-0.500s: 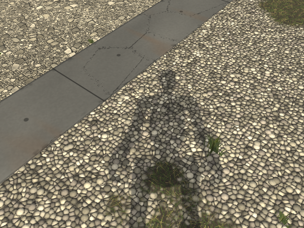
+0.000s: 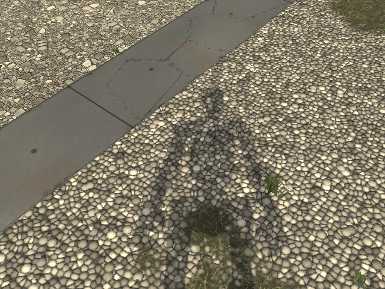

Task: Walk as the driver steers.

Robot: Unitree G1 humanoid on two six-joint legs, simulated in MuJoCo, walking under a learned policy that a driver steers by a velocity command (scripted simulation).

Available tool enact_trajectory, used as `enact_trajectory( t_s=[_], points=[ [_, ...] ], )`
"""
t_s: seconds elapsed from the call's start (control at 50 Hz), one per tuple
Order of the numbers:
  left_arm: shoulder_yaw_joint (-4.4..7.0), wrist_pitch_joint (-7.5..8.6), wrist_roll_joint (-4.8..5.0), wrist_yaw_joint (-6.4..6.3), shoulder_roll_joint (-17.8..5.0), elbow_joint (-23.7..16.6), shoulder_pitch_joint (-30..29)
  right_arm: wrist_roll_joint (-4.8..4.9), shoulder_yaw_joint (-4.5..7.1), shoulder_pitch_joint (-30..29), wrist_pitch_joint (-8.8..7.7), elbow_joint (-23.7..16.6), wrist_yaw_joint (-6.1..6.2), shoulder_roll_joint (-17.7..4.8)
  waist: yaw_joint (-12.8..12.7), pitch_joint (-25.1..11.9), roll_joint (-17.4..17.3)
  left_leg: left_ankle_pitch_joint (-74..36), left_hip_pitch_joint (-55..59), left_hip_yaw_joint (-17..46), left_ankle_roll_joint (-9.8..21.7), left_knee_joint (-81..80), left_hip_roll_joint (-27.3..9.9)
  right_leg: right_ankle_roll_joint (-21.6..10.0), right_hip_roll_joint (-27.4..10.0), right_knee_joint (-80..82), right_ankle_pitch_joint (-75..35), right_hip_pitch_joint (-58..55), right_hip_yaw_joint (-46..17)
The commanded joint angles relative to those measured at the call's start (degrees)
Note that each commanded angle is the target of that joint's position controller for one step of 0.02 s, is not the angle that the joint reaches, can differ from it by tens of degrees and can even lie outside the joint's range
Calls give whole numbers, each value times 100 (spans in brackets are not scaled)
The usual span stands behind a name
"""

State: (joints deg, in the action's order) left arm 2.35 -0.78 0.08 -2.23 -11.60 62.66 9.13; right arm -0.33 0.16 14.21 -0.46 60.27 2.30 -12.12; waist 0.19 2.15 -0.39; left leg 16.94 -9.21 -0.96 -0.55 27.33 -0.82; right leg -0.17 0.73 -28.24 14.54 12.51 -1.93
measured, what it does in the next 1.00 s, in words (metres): walks ahead: left foot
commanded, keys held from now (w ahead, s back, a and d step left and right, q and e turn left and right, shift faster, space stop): shift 0.18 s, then w+shift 0.82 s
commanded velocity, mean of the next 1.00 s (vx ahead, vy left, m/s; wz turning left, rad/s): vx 0.59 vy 0.00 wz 0.00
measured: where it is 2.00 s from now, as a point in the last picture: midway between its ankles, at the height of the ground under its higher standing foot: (197, 121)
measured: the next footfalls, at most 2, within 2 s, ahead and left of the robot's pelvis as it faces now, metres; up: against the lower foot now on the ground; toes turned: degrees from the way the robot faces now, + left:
left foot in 0.88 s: +0.57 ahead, +0.11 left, +0.00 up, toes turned +3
right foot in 1.40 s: +1.04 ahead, -0.11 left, +0.00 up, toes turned -1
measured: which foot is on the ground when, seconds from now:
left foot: down 0.00-0.44, up 0.46-0.86, down 0.88-1.00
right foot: down 0.00-0.88, up 0.90-1.00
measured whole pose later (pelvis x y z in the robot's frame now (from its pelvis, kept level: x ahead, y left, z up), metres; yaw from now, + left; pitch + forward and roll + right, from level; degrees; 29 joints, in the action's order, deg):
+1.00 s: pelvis +0.43 +0.02 -0.02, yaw +0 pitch +1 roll +2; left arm 1.0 7.2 2.3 -0.1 -13.2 56.7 22.1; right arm 0.6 3.0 8.2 -6.3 47.7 -2.9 -14.5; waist 0.2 2.9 0.9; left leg 10.0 -27.6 -5.0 3.8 36.1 2.7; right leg -5.7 -2.6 -74.5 20.4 12.1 -5.8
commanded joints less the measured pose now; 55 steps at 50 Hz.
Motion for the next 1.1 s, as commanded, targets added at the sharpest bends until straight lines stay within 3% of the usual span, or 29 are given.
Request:
enact_trajectory(
  t_s=[0.02, 0.18, 0.22, 0.24, 0.28, 0.32, 0.34, 0.38, 0.42, 0.44, 0.46, 0.48, 0.5, 0.52, 0.54, 0.56, 0.6, 0.66, 0.78, 0.84, 0.88, 0.9, 0.92, 0.94, 0.96, 0.98, 1.0, 1.04, 1.1],
  points=[
    [78, 38, 2, -16, -584, -95, 59, 2, 87, 283, -38, -85, 20, -536, -7, -58, 41, -770, -337, 73, 79, -495, -82, -168, -154, 402, -1086, -237, -129],
    [42, 34, 6, -21, -541, 35, 136, 7, 74, 453, -38, 27, 27, -462, -14, -15, 32, -759, -349, 68, 82, -507, -69, -160, -144, 420, -1048, -209, -103],
    [102, 27, 105, -21, -636, 151, 472, 102, 147, 673, -9, 100, 54, -605, -35, -71, -68, 2024, -480, 90, 328, -434, 22, -318, 104, 213, 2106, 73, 110],
    [130, 83, 118, -4, -715, 62, 383, 137, 187, 677, -38, 21, 58, -714, -2, 357, -88, 3071, -790, 410, 507, -537, -170, -427, -4, 189, 3030, 618, -63],
    [70, 366, 173, 64, -488, -313, -192, 210, 229, 897, -247, -68, 35, -786, 224, 803, -352, 3106, -531, 1362, 890, -1054, -842, -411, -181, -162, 2249, 1494, -103],
    [1, 600, 155, 189, -183, -557, -574, 221, 401, 1073, -393, -26, -9, -1147, 265, 721, -1140, 2977, -193, 2766, 1401, -1945, -1938, -301, -202, -1350, 565, 1842, 390],
    [23, 656, 155, 233, -299, -620, -576, 188, 383, 902, -440, -158, -33, -1036, 177, 677, -992, 2830, -397, 2934, 1448, -2051, -2096, -385, -365, -1756, 713, 1823, 245],
    [7, 729, 230, 251, -294, -613, -158, 256, 360, 307, -479, -488, -102, -959, -174, 626, -895, 2367, -760, 2238, 1164, -2012, -1785, -545, -417, -1124, 1137, 1231, 329],
    [119, 781, 174, 215, -432, -118, 927, 340, 391, -43, -444, -674, -124, -1061, -635, 357, -650, 1784, -1711, 1036, 813, -1205, -927, -457, 116, 100, 270, -922, 940],
    [234, 783, 170, 199, -642, 131, 1678, 270, 347, -238, -476, -818, -125, -941, -939, 76, -263, 1002, -2313, 644, 665, -238, -635, -492, 8, 133, 134, -1974, 623],
    [380, 791, 156, 173, -1121, 338, 2862, 158, 215, -664, -545, -1097, -180, -484, -1419, -325, 1228, 185, -3303, -83, 372, 2303, -154, -893, -1264, 1037, 1248, -2960, -1407],
    [344, 879, 109, 260, -1244, 234, 3051, 286, 166, -555, -687, -1332, -194, -197, -1175, -491, 1895, 886, -4614, 291, 431, 3814, 324, -1639, -2238, 1776, 2576, -3326, -4011],
    [185, 951, 44, 280, -848, 104, 2405, 438, 162, -715, -776, -1412, -243, -312, -870, 14, 1008, 572, -5543, 774, 644, 4817, -156, -1690, -2414, 1792, 3082, -3057, -4000],
    [82, 969, -4, 321, -581, -83, 1970, 441, 126, -752, -828, -1478, -312, -318, -666, 175, 625, 72, -5900, 792, 790, 5150, -337, -1512, -2245, 1666, 2635, -2880, -3369],
    [34, 928, 1, 364, -581, -192, 1697, 305, 119, -618, -842, -1447, -348, -308, -453, 104, 329, -303, -5723, 682, 787, 5054, -578, -1361, -2020, 1725, 2107, -2576, -2722],
    [-9, 871, -3, 387, -513, -244, 1564, 195, 161, -598, -835, -1451, -371, -394, -309, 179, 227, -627, -5460, 669, 720, 4713, -741, -1215, -1833, 1837, 1588, -2184, -2241],
    [-115, 780, -20, 341, -291, -241, 1628, 188, 167, -560, -688, -1442, -459, -357, -168, 373, 373, -945, -5055, 435, 488, 4419, -856, -1065, -1449, 2075, 907, -1502, -1479],
    [-135, 779, -22, 187, -476, -308, 1684, 135, 123, -1315, -598, -1806, -437, -358, -207, 811, 325, -1661, -4559, 98, 179, 3208, -750, -1095, -1187, 2575, -104, -571, -665],
    [-70, 759, 121, 59, -822, -351, 2254, 269, 85, -2499, -687, -2343, -621, -318, -345, 975, 321, -2447, -3308, -310, 410, 810, -305, -916, -1336, 3004, -1575, -1286, 242],
    [11, 648, -82, 88, -1084, -335, 2401, 323, 227, -2237, -659, -2500, -655, -624, 83, 290, 1000, -1563, -2383, -622, 685, 725, 252, -786, -1598, 1709, -5557, -2308, 371],
    [70, 483, -240, 78, -1271, -369, 2111, 415, 521, -109, -523, -1987, -526, -1193, 1278, -919, 1457, -1013, 75, -666, 988, 893, 502, -608, -1587, -825, -7341, -1882, 554],
    [-9, 499, -257, 75, -1033, -608, 1955, 376, 639, 1212, -431, -1579, -424, -1583, 1693, -1749, 947, -136, 2429, 623, 1157, 1280, -417, -535, -1325, -2807, -5597, -17, 364],
    [-279, 712, -88, 228, 248, -753, 2756, 160, 689, 1520, -488, -1334, -475, -1921, 754, -2780, -1574, 3310, 4008, 4117, 2027, -37, -1827, -327, 17, -5034, 405, 2172, -271],
    [-119, 978, 219, 265, -480, -772, 2222, 129, 568, 1648, -528, -1186, -465, -1290, 1047, -2720, -1606, 3683, 3852, 5277, 1782, -1244, -1761, -630, 22, -5626, 995, 2598, -992],
    [-3, 1050, 462, 252, -808, -1124, 1364, 73, 482, 1272, -580, -1106, -472, -972, 920, -1552, -1329, 2736, 3063, 4430, 1550, -1325, -1712, -727, -227, -5907, 786, 3186, -744],
    [-50, 1090, 404, 223, -734, -1300, 888, 28, 436, 838, -647, -1124, -503, -815, 715, -1054, -308, 1631, 2002, 3606, 1459, -1358, -1558, -767, -469, -5713, 464, 3026, -677],
    [-39, 1065, 296, 211, -582, -1371, 731, -65, 390, 386, -707, -1104, -550, -650, 343, -668, 154, 987, 911, 2956, 1407, -1422, -1357, -777, -700, -5379, 133, 2723, -622],
    [-55, 827, 224, 248, -333, -1358, 1116, -112, 279, -96, -745, -1057, -571, -298, -243, -406, -151, 860, -284, 2283, 1474, -1623, -1104, -729, -1031, -5071, -13, 2249, -646],
    [-101, 604, 137, 180, -328, -1582, 736, 66, 273, -13, -760, -913, -495, -493, -411, 349, -269, 724, -1169, 1615, 1495, -2187, -1029, -447, -1265, -4382, -224, 2722, -430]
  ],
)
